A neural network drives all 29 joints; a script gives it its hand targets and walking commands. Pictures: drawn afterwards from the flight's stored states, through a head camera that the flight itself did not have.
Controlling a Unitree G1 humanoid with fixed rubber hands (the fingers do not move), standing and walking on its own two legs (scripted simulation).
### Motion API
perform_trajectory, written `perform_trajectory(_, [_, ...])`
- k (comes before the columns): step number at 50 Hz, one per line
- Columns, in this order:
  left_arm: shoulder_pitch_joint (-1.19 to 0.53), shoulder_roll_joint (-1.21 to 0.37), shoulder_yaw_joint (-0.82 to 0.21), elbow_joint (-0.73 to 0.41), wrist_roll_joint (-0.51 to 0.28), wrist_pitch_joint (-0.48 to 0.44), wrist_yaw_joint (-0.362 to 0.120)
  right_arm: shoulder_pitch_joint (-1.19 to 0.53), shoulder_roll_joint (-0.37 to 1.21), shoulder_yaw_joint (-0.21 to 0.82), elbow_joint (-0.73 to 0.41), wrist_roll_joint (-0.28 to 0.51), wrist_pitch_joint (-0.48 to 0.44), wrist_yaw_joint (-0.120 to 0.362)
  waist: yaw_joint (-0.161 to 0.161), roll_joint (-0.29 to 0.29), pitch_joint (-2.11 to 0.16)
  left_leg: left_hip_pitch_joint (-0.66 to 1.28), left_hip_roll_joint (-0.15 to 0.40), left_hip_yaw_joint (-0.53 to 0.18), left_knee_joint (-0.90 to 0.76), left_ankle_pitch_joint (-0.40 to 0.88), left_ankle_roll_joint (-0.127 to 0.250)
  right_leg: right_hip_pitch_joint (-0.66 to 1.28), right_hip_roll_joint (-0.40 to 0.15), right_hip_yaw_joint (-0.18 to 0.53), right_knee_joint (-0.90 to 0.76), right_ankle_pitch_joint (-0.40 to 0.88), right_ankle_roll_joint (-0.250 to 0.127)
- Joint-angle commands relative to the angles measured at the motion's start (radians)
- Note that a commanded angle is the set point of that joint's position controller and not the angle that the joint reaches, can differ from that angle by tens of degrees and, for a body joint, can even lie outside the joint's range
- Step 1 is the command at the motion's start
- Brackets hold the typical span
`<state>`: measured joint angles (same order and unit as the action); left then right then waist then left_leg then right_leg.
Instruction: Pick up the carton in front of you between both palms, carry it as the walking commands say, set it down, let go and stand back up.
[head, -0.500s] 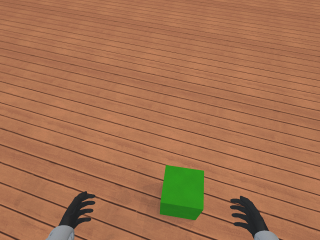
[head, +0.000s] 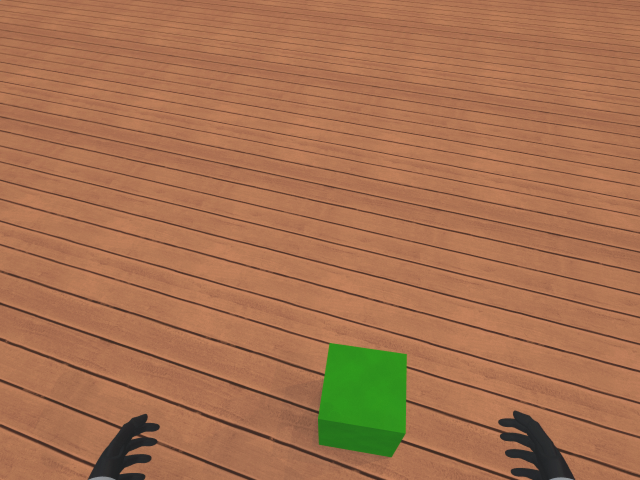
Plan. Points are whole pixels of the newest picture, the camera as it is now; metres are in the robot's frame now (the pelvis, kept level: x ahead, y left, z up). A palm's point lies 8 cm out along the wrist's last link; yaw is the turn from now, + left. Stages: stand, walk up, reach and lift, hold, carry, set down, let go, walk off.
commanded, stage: stand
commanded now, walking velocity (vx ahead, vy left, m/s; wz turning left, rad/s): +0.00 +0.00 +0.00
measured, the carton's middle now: (361, 401) +0.42 -0.10 -0.64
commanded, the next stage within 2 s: none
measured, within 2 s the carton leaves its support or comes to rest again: neither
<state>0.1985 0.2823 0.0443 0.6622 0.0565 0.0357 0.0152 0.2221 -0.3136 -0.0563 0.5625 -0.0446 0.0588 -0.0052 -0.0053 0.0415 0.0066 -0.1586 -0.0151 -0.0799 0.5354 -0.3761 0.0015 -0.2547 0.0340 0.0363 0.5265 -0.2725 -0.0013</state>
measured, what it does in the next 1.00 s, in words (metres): stands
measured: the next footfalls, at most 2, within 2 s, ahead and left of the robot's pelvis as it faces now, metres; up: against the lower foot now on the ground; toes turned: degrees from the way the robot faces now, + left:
none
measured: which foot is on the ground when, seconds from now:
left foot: down 0.00-1.00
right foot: down 0.00-1.00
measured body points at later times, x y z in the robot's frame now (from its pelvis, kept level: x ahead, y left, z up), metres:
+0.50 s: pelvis +0.01 -0.01 +0.00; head +0.02 -0.02 +0.45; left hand +0.13 +0.29 -0.10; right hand +0.15 -0.30 -0.10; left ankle -0.06 +0.12 -0.73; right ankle +0.00 -0.12 -0.73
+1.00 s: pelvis -0.01 -0.01 +0.01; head -0.01 -0.02 +0.46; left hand +0.09 +0.30 -0.10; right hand +0.10 -0.32 -0.11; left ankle -0.06 +0.12 -0.73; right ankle +0.00 -0.12 -0.73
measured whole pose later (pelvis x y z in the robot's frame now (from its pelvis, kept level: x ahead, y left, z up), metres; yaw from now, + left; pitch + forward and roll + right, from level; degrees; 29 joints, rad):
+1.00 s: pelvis -0.01 -0.01 +0.01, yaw +1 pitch -2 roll +0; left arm 0.11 0.35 0.02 1.01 0.03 0.00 0.01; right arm 0.18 -0.38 -0.01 0.93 -0.03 0.00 -0.02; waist 0.01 0.02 0.02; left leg -0.07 -0.01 -0.09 0.39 -0.29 -0.02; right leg -0.17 0.02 0.01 0.42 -0.21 -0.01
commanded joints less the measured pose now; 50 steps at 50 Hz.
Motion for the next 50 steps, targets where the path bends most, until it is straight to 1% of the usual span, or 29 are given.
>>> perform_trajectory(1, [-0.057, 0.148, 0.039, -0.033, -0.002, -0.037, 0.003, -0.039, -0.126, -0.028, -0.040, -0.004, -0.048, -0.004, 0.006, -0.037, -0.027, -0.075, 0.053, -0.038, -0.089, 0.158, -0.002, 0.043, -0.074, 0.049, -0.086, 0.124, -0.006])
perform_trajectory(3, [-0.055, 0.156, 0.037, -0.010, -0.008, -0.042, 0.004, -0.034, -0.137, -0.026, -0.021, -0.001, -0.053, -0.007, 0.009, -0.041, -0.054, -0.056, 0.057, -0.041, -0.079, 0.232, -0.004, 0.071, -0.078, 0.046, -0.068, 0.214, -0.008])
perform_trajectory(6, [-0.051, 0.173, 0.037, 0.019, -0.012, -0.043, 0.007, -0.022, -0.153, -0.024, 0.007, 0.003, -0.054, -0.012, 0.009, -0.047, -0.073, -0.040, 0.058, -0.040, -0.071, 0.293, -0.007, 0.097, -0.087, 0.048, -0.057, 0.285, -0.013])
perform_trajectory(12, [-0.059, 0.199, 0.033, 0.071, -0.015, -0.044, 0.012, -0.010, -0.174, -0.015, 0.061, 0.007, -0.056, -0.018, 0.009, -0.049, -0.071, -0.026, 0.062, -0.043, -0.073, 0.348, -0.007, 0.123, -0.097, 0.051, -0.058, 0.344, -0.018])
perform_trajectory(17, [-0.072, 0.208, 0.029, 0.109, -0.018, -0.045, 0.012, -0.016, -0.185, -0.005, 0.100, 0.010, -0.059, -0.021, 0.010, -0.040, -0.066, -0.020, 0.067, -0.046, -0.085, 0.370, -0.007, 0.141, -0.103, 0.053, -0.065, 0.366, -0.021])
perform_trajectory(26, [-0.100, 0.213, 0.023, 0.175, -0.021, -0.045, 0.008, -0.038, -0.199, 0.006, 0.168, 0.014, -0.064, -0.024, 0.012, -0.031, -0.052, -0.011, 0.077, -0.053, -0.122, 0.364, -0.005, 0.158, -0.108, 0.056, -0.089, 0.352, -0.023])
perform_trajectory(38, [-0.124, 0.225, 0.013, 0.254, -0.027, -0.046, 0.004, -0.062, -0.218, 0.013, 0.256, 0.016, -0.068, -0.022, 0.012, -0.036, -0.024, -0.002, 0.088, -0.064, -0.180, 0.297, -0.001, 0.158, -0.116, 0.069, -0.135, 0.279, -0.024])
perform_trajectory(50, [-0.136, 0.238, 0.004, 0.310, -0.031, -0.049, 0.002, -0.073, -0.229, 0.016, 0.324, 0.017, -0.072, -0.019, 0.012, -0.038, -0.005, 0.003, 0.095, -0.069, -0.216, 0.245, 0.002, 0.150, -0.124, 0.086, -0.168, 0.223, -0.026])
